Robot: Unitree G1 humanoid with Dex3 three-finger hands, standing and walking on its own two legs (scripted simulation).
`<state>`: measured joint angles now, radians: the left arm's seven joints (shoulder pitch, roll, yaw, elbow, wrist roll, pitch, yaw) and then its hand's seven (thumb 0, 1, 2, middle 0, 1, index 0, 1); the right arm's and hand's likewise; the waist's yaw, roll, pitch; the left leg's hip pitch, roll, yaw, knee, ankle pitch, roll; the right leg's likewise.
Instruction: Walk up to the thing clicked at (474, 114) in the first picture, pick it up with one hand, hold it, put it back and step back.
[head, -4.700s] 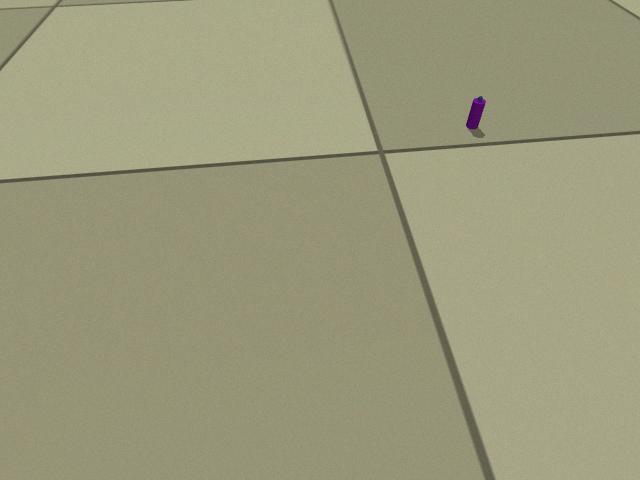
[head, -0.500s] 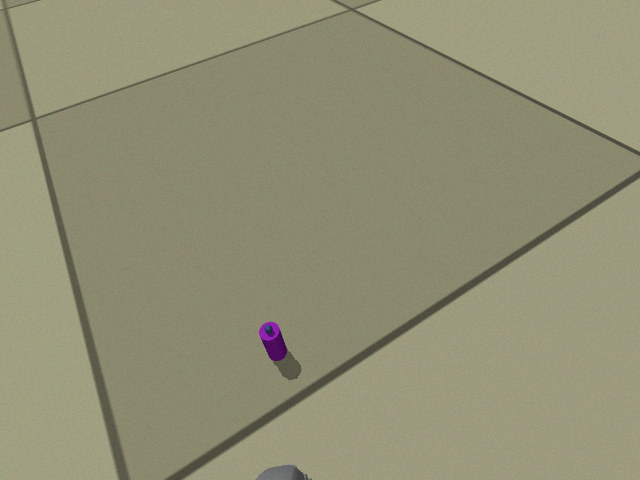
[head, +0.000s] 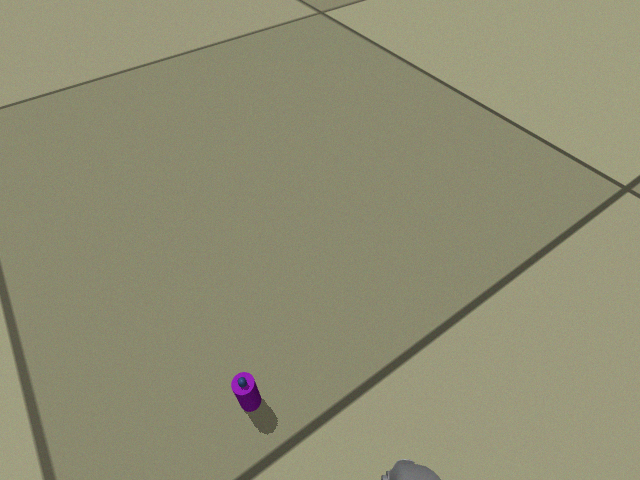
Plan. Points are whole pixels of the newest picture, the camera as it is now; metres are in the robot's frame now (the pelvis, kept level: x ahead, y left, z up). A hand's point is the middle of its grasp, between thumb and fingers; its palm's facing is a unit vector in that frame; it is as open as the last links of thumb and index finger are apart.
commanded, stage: walk up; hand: left
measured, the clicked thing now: (246, 391) +0.46 +0.24 -0.68
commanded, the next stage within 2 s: stand in 1.62 s
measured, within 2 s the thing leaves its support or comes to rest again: neither
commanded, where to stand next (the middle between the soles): +0.14 +0.01 m, yaw +0 degrees
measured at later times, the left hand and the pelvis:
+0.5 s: hand out of the picture +0.14 +0.28 -0.16, palm faces -0.01 -0.93 -0.36, open 7.4 cm; pelvis +0.07 +0.01 -0.01, yaw +0 degrees
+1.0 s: hand (141, 478) +0.17 +0.26 -0.14, palm faces +0.00 -0.94 -0.35, open 7.4 cm; pelvis +0.09 +0.00 +0.02, yaw +0 degrees
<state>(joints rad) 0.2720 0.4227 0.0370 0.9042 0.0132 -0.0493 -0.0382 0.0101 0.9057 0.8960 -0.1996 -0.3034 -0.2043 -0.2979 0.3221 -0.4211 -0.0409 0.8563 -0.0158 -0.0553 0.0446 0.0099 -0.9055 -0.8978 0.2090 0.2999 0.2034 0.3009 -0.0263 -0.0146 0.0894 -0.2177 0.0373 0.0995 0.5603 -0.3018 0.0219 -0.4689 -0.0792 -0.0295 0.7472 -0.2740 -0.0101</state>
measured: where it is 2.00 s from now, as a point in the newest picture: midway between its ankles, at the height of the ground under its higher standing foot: outside the picture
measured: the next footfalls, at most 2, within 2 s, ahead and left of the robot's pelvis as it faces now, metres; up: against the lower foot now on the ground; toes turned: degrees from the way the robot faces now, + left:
right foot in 0.06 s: +0.15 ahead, -0.13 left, +0.00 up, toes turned -1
left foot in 0.34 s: +0.14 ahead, +0.13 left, +0.00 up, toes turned +3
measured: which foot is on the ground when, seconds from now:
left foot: down 0.00-0.08, up 0.10-0.32, down 0.34-1.00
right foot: up 0.00-0.04, down 0.06-1.00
